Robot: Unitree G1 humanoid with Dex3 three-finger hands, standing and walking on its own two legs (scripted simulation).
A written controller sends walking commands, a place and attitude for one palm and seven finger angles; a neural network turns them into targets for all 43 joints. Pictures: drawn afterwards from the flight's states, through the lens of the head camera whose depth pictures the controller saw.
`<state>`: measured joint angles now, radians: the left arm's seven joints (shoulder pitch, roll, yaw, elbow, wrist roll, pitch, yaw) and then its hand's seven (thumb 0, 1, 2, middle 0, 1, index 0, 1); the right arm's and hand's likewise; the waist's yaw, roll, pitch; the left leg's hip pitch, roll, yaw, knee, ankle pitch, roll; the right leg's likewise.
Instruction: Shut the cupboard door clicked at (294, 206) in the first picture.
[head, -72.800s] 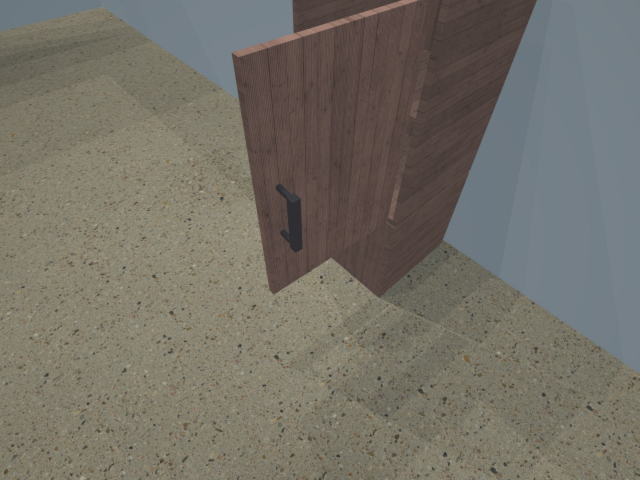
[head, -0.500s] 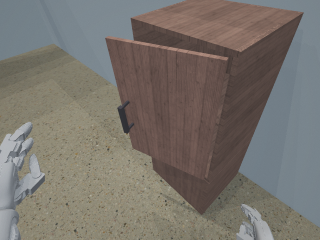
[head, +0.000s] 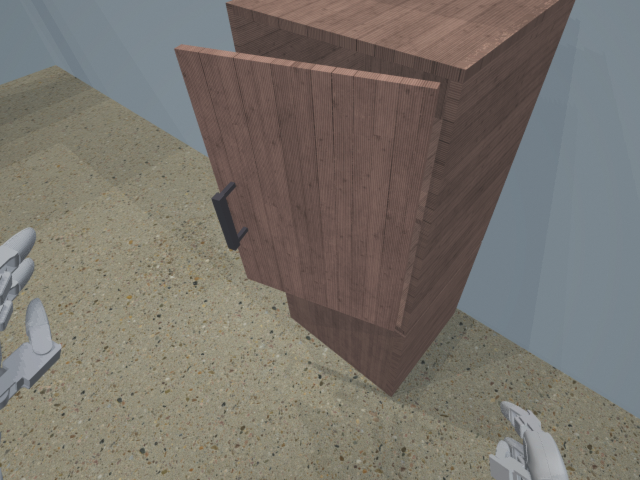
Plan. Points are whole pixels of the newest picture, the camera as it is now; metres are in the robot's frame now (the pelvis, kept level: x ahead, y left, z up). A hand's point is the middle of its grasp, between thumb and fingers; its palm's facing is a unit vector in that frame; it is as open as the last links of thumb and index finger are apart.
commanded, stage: step back with the hand held close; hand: left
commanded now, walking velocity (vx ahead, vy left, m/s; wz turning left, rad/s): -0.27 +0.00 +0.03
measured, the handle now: (232, 216) +0.61 +0.23 -0.07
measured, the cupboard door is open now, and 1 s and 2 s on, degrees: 17 17 17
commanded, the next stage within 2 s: stop stepping back and stand still in 1.12 s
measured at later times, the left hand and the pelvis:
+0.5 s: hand out of the picture +0.10 +0.31 +0.16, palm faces +0.51 -0.72 -0.46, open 7.4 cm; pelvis -0.08 +0.03 -0.01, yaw +5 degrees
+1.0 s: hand out of the picture +0.01 +0.31 +0.17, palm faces +0.53 -0.72 -0.45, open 7.4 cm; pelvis -0.16 +0.02 -0.02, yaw +6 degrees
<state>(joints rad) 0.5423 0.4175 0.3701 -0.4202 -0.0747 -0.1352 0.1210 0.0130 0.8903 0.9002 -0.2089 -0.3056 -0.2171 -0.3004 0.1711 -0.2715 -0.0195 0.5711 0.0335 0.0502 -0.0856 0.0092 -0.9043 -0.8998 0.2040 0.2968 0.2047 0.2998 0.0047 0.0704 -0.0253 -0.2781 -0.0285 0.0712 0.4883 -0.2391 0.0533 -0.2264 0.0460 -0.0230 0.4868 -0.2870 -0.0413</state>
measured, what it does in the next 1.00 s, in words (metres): walks backwards: right foot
